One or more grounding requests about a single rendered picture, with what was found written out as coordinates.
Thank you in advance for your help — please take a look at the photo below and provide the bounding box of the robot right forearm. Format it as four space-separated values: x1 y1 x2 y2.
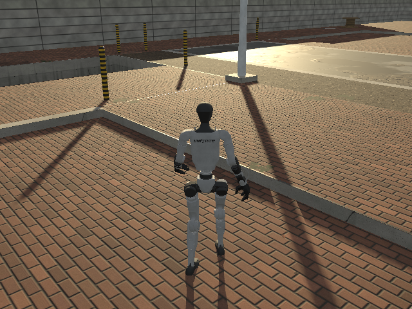
231 156 247 186

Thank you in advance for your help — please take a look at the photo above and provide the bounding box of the left robot hand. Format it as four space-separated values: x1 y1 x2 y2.
174 164 189 174

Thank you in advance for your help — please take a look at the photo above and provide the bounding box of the right robot upper arm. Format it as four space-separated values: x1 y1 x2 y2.
218 129 237 166

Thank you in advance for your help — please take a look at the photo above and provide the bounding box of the robot torso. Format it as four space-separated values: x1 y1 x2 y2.
190 127 220 193

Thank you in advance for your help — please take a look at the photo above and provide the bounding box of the left robot thigh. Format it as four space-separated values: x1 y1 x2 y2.
184 181 200 232

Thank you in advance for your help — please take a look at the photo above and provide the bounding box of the left robot upper arm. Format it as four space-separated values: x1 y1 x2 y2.
175 129 192 164

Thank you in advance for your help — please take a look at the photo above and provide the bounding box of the right robot hand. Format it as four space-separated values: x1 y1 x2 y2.
235 183 250 201

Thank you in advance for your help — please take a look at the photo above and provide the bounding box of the robot left forearm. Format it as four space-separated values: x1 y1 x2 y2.
174 153 182 169

